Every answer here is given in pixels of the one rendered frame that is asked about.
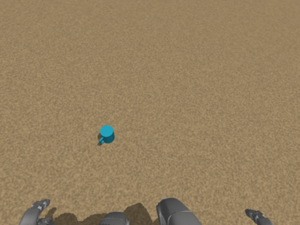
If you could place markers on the left robot hand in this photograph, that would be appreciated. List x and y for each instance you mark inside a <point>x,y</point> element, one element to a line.
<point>31,216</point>

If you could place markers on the mug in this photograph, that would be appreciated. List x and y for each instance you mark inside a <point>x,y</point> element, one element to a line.
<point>107,134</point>

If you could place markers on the right robot hand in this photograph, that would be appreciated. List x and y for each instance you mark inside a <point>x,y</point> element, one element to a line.
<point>258,217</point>

